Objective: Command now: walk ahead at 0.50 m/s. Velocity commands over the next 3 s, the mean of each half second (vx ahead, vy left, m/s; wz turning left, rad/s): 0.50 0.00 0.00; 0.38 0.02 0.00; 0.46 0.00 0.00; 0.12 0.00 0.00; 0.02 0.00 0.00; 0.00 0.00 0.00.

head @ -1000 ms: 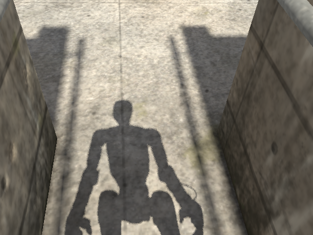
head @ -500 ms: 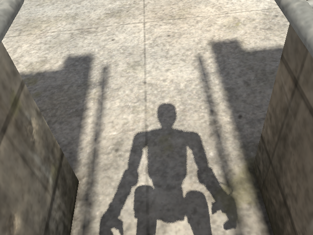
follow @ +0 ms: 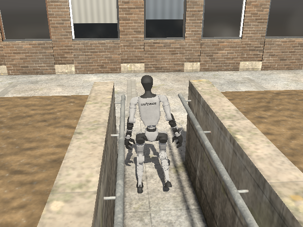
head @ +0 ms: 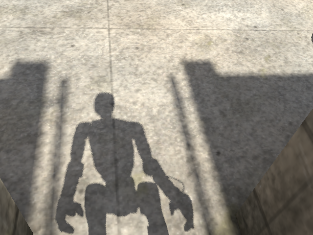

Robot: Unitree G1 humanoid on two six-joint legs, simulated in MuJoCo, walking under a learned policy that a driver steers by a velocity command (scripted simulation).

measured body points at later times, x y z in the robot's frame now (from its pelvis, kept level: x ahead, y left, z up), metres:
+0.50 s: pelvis +0.28 -0.08 -0.02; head +0.29 -0.12 +0.43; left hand +0.32 +0.19 -0.14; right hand +0.28 -0.35 -0.18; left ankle +0.12 +0.09 -0.60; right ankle +0.35 -0.20 -0.73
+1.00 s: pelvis +0.53 +0.00 -0.01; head +0.55 +0.01 +0.44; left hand +0.56 +0.28 -0.15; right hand +0.63 -0.28 -0.13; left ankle +0.61 +0.11 -0.73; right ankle +0.35 -0.19 -0.69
